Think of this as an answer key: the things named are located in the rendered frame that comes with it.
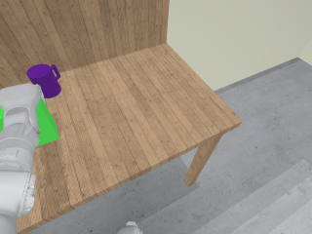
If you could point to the robot left forearm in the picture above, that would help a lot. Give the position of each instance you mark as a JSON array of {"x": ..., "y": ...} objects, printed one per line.
[{"x": 19, "y": 138}]

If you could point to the table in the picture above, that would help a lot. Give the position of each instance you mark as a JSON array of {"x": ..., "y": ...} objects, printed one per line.
[{"x": 128, "y": 102}]

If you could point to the robot left hand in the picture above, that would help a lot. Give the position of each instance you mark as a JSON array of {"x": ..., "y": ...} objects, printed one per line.
[{"x": 27, "y": 93}]

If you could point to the left robot shin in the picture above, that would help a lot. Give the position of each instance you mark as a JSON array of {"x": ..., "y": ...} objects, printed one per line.
[{"x": 131, "y": 223}]

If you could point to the robot left upper arm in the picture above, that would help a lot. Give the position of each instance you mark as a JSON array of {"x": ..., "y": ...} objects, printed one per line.
[{"x": 17, "y": 195}]

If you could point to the sponge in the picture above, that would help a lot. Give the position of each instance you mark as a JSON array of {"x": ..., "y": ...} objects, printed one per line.
[{"x": 46, "y": 124}]

